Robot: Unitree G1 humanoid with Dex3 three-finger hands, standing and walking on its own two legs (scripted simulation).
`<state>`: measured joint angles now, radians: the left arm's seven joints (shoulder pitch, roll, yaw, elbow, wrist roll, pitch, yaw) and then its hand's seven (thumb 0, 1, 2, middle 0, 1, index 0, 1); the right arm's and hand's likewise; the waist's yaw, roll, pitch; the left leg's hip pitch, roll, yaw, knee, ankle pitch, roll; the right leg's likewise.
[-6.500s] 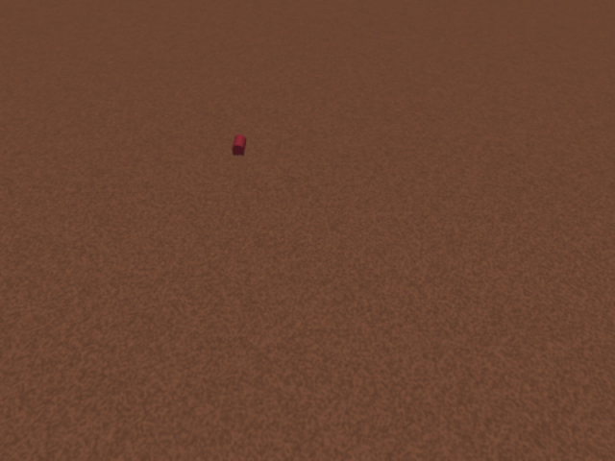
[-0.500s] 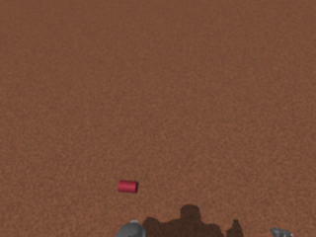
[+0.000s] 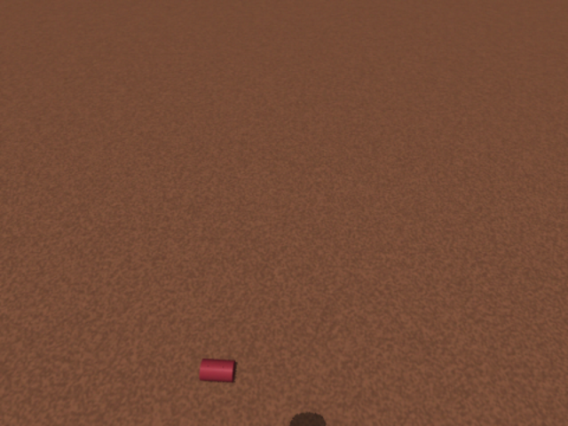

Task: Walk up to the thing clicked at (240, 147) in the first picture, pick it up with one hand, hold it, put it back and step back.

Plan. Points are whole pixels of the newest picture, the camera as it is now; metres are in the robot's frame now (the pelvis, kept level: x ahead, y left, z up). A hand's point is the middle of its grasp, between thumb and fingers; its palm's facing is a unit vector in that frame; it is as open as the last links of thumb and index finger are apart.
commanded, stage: walk up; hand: left
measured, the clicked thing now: (217, 370) +0.42 +0.20 -0.72
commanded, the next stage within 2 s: stand in 0.96 s
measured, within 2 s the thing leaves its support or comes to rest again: neither
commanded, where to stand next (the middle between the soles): +0.05 -0.01 m, yaw -1 degrees
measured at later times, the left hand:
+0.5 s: hand out of the picture +0.09 +0.24 -0.12, palm faces +0.00 -0.94 -0.35, open 7.4 cm
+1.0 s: hand out of the picture +0.08 +0.24 -0.13, palm faces +0.00 -0.95 -0.33, open 7.4 cm
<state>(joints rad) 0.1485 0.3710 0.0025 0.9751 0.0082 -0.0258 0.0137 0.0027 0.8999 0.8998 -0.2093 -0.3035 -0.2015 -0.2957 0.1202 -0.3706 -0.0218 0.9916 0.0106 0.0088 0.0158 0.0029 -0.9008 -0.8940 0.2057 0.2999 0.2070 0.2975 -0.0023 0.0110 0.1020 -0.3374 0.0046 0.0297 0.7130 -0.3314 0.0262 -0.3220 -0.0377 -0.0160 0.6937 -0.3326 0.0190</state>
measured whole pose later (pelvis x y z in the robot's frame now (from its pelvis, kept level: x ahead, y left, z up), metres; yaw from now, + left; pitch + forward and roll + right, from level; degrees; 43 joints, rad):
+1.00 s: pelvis +0.01 -0.01 +0.03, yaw +1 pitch -1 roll +0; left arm 0.09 0.35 0.02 1.17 0.01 -0.02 -0.01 0.00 0.90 0.90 -0.21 -0.30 -0.20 -0.30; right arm 0.10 -0.34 0.00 1.18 -0.01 -0.01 0.01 0.00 -0.90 -0.89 0.21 0.30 0.21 0.30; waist 0.00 -0.01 0.05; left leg -0.16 0.00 0.02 0.33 -0.14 0.01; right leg -0.14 -0.03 -0.04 0.31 -0.15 0.02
